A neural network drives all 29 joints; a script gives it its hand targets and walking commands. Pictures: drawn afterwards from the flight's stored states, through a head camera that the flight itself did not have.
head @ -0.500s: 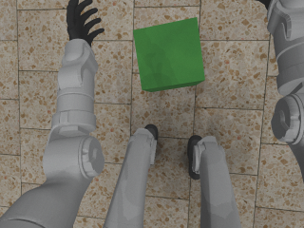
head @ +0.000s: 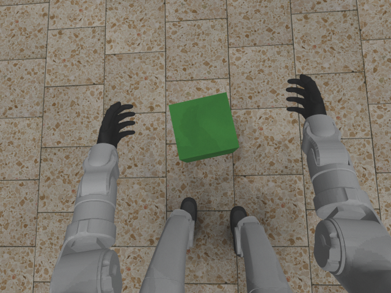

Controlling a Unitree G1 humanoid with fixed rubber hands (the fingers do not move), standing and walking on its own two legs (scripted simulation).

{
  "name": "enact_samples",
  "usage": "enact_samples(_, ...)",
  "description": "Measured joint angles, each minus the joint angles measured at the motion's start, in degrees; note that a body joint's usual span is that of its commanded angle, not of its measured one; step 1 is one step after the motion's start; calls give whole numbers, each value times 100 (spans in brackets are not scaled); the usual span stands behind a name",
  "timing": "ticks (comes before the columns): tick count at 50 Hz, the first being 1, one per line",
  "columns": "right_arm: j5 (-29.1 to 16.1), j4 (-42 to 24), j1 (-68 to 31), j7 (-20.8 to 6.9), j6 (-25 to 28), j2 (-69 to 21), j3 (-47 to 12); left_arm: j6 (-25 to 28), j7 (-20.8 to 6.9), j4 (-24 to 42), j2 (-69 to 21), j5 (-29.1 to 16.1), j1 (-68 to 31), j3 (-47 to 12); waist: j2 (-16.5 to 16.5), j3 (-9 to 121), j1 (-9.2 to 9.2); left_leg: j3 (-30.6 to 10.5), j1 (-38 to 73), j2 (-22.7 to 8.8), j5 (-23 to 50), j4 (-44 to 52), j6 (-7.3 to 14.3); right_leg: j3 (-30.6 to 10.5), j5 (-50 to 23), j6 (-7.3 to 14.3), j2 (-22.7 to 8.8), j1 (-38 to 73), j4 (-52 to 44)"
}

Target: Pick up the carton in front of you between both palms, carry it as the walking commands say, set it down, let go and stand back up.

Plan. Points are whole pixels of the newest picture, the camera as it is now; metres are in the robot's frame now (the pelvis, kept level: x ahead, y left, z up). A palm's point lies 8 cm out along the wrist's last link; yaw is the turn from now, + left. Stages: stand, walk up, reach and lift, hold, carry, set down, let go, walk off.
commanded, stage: let go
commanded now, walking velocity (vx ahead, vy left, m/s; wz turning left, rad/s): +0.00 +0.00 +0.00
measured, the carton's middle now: (204, 131) +0.47 +0.06 -0.57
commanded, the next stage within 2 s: stand in 1.10 s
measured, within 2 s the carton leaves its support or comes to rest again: neither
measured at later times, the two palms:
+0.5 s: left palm (64, 228) +0.22 +0.24 +0.00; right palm (365, 192) +0.30 -0.21 -0.02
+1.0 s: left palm (63, 233) +0.21 +0.24 +0.02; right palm out of the picture +0.23 -0.23 +0.01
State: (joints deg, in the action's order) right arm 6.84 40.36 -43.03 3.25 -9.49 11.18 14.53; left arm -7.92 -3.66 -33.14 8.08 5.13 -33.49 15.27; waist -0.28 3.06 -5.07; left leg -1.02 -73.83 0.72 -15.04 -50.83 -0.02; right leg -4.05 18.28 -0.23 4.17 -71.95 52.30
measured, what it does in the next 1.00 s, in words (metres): rises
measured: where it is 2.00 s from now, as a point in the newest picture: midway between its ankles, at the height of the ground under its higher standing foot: (213, 235)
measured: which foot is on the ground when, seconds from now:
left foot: down 0.00-1.00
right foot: down 0.00-1.00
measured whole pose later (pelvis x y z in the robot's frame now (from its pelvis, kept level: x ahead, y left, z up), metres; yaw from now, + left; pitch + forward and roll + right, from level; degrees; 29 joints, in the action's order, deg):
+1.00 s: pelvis +0.06 -0.01 +0.08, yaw +3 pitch -5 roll +0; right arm -0.4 26.0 13.1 -2.2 -6.0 12.1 1.6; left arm -11.9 -2.2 -22.3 12.7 1.7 11.8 2.0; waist -0.6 -5.2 -0.1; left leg -3.3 -7.3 1.8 -15.2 -27.4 0.0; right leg -2.2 18.4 1.3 1.9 -4.1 27.4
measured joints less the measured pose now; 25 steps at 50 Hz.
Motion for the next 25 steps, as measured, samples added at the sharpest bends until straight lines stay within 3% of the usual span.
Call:
enact_samples(7, -190, -371, 1426, -79, 336, -71, -279, 285, -178, 117, 223, -293, 1273, -500, 106, -66, 17, 6, 1346, 73, 17, 606, 67, -27, -17, -32, -105, 1376, -644)
enact_samples(18, -377, -578, 3370, -262, 850, -40, -601, 668, -62, 625, 236, -648, 3359, -1182, 192, -147, 14, -114, 3377, 151, -3, 1438, 82, 61, 6, 5, -222, 3477, -1553)
enact_samples(25, -467, -887, 4499, -353, 946, -9, -851, 724, -43, 890, 296, -693, 4366, -1372, 195, -321, 123, -170, 4784, 153, 109, 2132, 47, 93, -86, 63, -256, 4875, -2213)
